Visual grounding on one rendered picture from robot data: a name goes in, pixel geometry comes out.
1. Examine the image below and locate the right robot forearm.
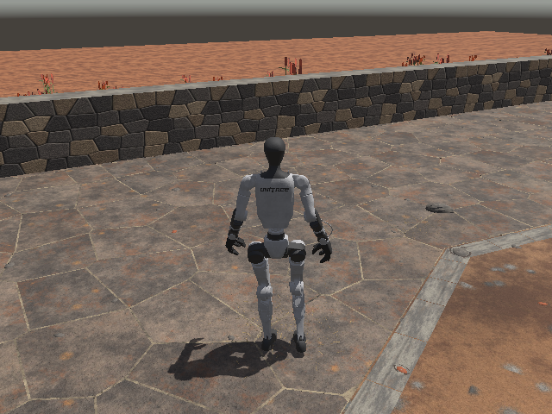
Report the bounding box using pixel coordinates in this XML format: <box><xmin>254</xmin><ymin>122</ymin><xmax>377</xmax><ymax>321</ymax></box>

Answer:
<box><xmin>310</xmin><ymin>209</ymin><xmax>329</xmax><ymax>245</ymax></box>

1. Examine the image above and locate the robot left upper arm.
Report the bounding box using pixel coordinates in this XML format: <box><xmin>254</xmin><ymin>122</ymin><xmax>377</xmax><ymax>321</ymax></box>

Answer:
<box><xmin>234</xmin><ymin>174</ymin><xmax>257</xmax><ymax>222</ymax></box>

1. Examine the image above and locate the robot left shin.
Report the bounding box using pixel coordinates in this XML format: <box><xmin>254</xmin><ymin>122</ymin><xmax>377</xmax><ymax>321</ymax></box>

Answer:
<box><xmin>256</xmin><ymin>285</ymin><xmax>273</xmax><ymax>340</ymax></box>

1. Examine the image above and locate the robot left thigh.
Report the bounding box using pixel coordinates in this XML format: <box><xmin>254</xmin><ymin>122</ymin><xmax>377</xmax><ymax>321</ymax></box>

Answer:
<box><xmin>248</xmin><ymin>241</ymin><xmax>273</xmax><ymax>301</ymax></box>

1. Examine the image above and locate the left robot forearm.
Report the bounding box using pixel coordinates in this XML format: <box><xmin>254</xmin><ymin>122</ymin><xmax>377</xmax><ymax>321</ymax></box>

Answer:
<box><xmin>228</xmin><ymin>208</ymin><xmax>243</xmax><ymax>240</ymax></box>

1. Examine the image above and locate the robot right upper arm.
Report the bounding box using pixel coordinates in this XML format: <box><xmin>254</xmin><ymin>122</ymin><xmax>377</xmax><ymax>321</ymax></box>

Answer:
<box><xmin>292</xmin><ymin>174</ymin><xmax>317</xmax><ymax>223</ymax></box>

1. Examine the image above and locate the right robot hand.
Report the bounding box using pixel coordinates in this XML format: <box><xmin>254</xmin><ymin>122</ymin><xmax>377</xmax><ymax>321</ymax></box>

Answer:
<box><xmin>312</xmin><ymin>241</ymin><xmax>332</xmax><ymax>263</ymax></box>

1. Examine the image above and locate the left robot hand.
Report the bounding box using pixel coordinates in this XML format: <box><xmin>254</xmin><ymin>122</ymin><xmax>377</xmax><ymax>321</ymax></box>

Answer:
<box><xmin>225</xmin><ymin>237</ymin><xmax>246</xmax><ymax>255</ymax></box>

